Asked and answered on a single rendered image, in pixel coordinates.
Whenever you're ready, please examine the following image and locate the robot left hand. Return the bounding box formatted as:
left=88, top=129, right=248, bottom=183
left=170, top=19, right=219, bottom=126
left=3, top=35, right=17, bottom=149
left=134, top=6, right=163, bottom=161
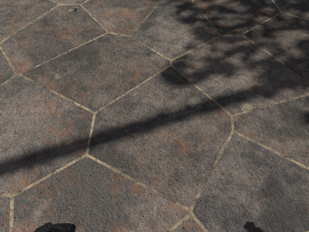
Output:
left=34, top=222, right=76, bottom=232

